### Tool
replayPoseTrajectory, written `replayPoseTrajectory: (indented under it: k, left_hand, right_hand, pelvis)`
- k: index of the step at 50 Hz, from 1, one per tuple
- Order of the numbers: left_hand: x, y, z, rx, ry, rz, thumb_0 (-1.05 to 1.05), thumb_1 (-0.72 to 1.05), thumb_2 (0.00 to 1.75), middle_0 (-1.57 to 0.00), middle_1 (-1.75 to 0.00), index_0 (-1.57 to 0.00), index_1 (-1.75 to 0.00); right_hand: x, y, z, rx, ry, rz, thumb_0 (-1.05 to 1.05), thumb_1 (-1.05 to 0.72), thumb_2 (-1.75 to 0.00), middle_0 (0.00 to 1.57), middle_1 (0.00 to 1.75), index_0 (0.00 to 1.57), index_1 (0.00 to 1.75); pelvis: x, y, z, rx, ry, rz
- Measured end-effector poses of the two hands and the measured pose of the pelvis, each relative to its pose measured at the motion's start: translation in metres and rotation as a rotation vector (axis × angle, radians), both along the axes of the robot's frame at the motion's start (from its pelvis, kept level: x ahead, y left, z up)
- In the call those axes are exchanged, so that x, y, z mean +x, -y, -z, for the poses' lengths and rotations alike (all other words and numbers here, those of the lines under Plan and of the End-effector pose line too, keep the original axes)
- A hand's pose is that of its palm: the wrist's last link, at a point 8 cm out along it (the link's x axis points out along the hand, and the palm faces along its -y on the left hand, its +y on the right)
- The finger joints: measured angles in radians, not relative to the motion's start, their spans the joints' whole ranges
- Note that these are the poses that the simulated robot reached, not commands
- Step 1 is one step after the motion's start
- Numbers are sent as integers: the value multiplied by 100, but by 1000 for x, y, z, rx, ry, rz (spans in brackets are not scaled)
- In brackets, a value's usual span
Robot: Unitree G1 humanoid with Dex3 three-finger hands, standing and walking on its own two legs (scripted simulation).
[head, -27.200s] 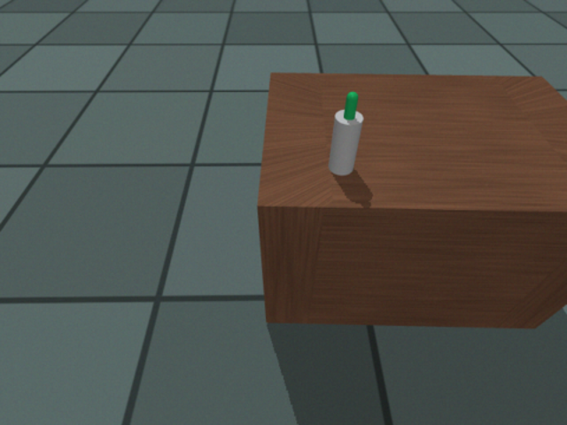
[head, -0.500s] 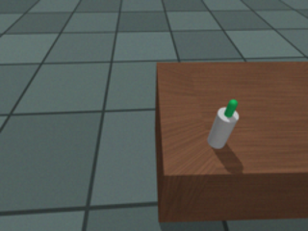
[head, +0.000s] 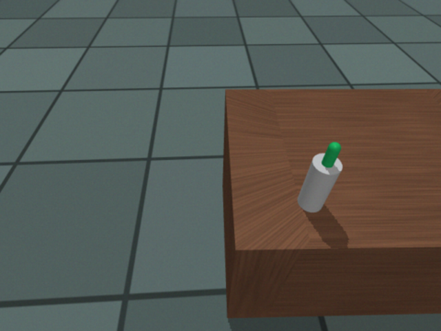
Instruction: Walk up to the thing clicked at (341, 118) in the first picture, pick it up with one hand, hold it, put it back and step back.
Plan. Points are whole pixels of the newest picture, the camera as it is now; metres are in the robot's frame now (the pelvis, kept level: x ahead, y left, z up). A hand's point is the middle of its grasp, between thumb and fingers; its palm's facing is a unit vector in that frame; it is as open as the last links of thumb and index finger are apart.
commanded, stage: stand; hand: right
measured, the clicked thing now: (321, 176) +0.47 -0.24 -0.02
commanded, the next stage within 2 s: step back in 0.86 s
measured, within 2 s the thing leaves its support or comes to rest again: neither
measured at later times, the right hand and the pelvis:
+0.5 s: hand out of the picture +0.06 -0.25 -0.16, palm faces -0.02 +0.94 -0.35, open 7.4 cm; pelvis -0.01 +0.00 +0.00, yaw +0 degrees
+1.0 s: hand out of the picture +0.06 -0.26 -0.16, palm faces -0.01 +0.93 -0.35, open 7.4 cm; pelvis -0.03 +0.00 -0.01, yaw +0 degrees
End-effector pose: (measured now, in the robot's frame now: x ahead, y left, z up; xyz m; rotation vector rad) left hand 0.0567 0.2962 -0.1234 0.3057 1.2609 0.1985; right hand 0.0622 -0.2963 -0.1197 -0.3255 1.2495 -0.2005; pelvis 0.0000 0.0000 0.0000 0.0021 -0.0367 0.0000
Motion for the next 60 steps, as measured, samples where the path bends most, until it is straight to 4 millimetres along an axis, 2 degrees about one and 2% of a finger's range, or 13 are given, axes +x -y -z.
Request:
replayPoseTrajectory:
  k: [44, 49, 53, 57, 60]
  left_hand:
    - [-9, -2, 0, -1, 3, -2, 0, 90, 89, -21, -30, -21, -30]
    - [-11, -10, 3, 26, 18, -24, 0, 90, 89, -21, -30, -21, -30]
    - [-19, -10, 3, 61, 29, -22, 0, 90, 89, -21, -30, -21, -30]
    - [-42, -4, 5, 98, 38, -25, 0, 90, 89, -21, -30, -21, -30]
    - [-64, 3, 2, 101, 10, -22, 0, 90, 89, -21, -30, -21, -30]
  right_hand:
    - [-9, -1, 0, 4, -1, 5, 1, -90, -90, 21, 30, 20, 30]
    - [-8, 8, 4, -3, 13, 9, 1, -90, -90, 21, 30, 20, 30]
    - [-8, 22, 10, -15, 36, -5, 1, -90, -90, 21, 30, 20, 30]
    - [-2, 41, 24, -23, 71, -24, 1, -90, -90, 21, 30, 20, 30]
    - [-3, 43, 25, -25, 84, -36, 1, -90, -90, 21, 30, 20, 30]
  pelvis:
    - [-9, -1, 1, -2, 1, -3]
    - [-27, 2, 8, -2, -3, -6]
    - [-45, 12, 15, -4, -4, -12]
    - [-61, 25, 29, 1, -8, -20]
    - [-72, 26, 27, 13, -3, -23]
